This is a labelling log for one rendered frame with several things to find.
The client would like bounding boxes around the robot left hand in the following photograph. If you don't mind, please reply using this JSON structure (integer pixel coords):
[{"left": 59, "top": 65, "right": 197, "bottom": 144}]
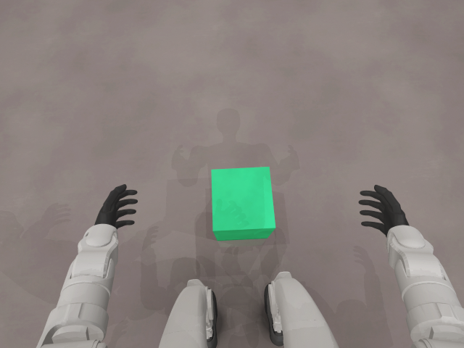
[{"left": 94, "top": 184, "right": 138, "bottom": 229}]

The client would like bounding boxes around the robot right forearm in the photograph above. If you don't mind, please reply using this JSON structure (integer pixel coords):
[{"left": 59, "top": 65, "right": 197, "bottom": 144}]
[{"left": 386, "top": 225, "right": 464, "bottom": 343}]

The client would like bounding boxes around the robot right shin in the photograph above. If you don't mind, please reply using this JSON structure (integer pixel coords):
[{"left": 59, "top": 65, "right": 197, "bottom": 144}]
[{"left": 272, "top": 272, "right": 292, "bottom": 331}]

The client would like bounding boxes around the robot left forearm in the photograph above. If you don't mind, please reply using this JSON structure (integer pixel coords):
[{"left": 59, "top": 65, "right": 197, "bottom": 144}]
[{"left": 36, "top": 224, "right": 118, "bottom": 348}]

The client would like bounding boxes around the right robot thigh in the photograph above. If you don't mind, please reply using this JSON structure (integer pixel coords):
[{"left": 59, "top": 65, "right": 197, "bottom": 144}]
[{"left": 268, "top": 278, "right": 339, "bottom": 348}]

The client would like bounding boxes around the carton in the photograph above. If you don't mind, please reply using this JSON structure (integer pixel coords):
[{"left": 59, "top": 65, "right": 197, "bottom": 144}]
[{"left": 211, "top": 167, "right": 276, "bottom": 241}]

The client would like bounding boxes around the robot right hand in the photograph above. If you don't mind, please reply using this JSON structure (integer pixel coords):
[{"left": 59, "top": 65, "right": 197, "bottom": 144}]
[{"left": 359, "top": 185, "right": 409, "bottom": 237}]

